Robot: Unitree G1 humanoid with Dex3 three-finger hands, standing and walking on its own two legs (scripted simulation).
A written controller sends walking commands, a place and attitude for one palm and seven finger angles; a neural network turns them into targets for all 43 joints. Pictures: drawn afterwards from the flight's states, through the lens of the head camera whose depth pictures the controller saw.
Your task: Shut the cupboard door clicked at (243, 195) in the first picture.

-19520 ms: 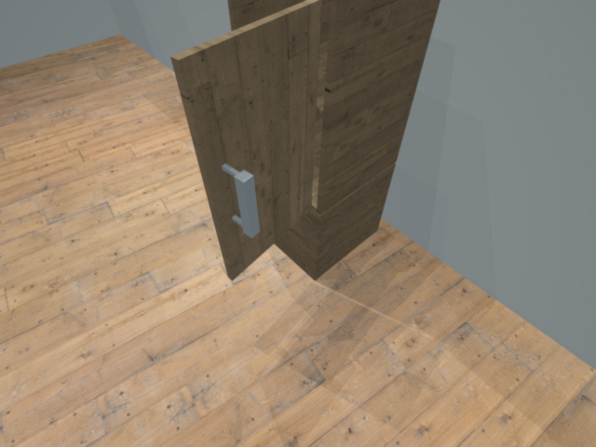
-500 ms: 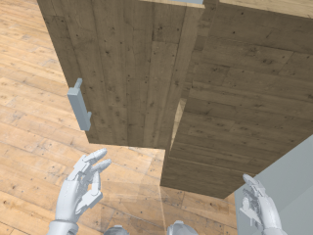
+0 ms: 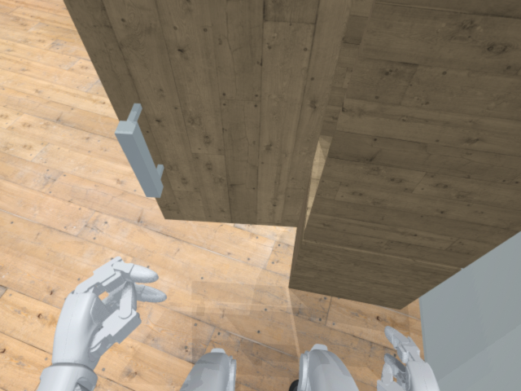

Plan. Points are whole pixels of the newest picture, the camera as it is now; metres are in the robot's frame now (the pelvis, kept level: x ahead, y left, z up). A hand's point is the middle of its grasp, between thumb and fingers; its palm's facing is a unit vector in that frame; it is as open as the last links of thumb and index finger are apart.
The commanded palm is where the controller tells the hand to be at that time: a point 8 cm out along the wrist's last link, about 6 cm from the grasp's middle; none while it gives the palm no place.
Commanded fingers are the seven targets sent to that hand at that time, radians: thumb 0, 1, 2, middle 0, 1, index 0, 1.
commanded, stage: raise the hand and make a fist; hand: left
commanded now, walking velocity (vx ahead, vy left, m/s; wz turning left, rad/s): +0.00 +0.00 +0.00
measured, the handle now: (146, 153) +0.48 +0.23 +0.05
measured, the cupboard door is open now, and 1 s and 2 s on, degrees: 98 98 98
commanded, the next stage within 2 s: bring the fist close to the handle in 1.04 s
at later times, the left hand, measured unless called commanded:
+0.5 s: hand (123, 306) +0.22 +0.19 +0.05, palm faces +0.00 -1.00 -0.03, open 3.1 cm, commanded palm +0.20 +0.25 +0.05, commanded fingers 0.00 0.90 0.90 -1.30 -1.50 -1.30 -1.50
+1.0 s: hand (121, 291) +0.24 +0.20 +0.06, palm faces +0.02 -1.00 -0.05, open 3.1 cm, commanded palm +0.21 +0.24 +0.05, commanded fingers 0.00 0.90 0.90 -1.30 -1.50 -1.30 -1.50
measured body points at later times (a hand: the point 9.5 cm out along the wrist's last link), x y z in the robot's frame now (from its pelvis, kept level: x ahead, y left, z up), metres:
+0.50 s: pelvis +0.01 +0.01 +0.00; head +0.08 +0.03 +0.44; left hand +0.22 +0.25 +0.05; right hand +0.22 -0.20 -0.06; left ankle +0.01 +0.10 -0.63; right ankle +0.06 -0.11 -0.63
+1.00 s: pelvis +0.01 +0.00 +0.00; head +0.09 +0.02 +0.45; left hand +0.23 +0.25 +0.07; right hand +0.19 -0.24 -0.07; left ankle +0.01 +0.10 -0.63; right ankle +0.06 -0.11 -0.63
